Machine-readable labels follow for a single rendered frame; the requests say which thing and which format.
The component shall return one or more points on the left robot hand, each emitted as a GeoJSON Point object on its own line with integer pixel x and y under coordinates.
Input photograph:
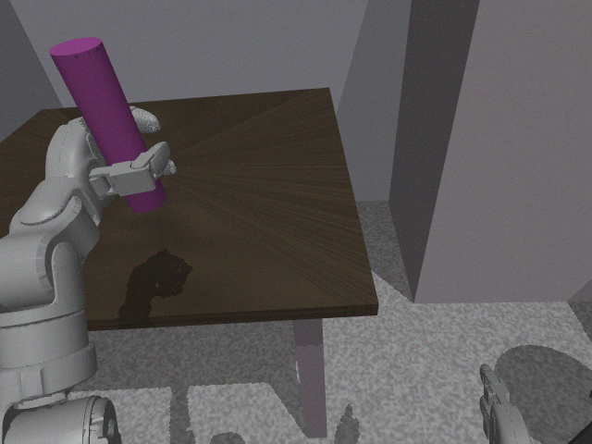
{"type": "Point", "coordinates": [73, 153]}

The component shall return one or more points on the table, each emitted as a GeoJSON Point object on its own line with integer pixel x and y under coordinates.
{"type": "Point", "coordinates": [259, 224]}

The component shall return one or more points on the left robot arm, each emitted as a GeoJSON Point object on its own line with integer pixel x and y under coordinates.
{"type": "Point", "coordinates": [44, 345]}

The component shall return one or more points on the can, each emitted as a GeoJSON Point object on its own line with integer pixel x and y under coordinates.
{"type": "Point", "coordinates": [85, 67]}

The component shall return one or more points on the right robot hand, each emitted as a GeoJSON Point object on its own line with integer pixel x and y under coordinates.
{"type": "Point", "coordinates": [502, 423]}

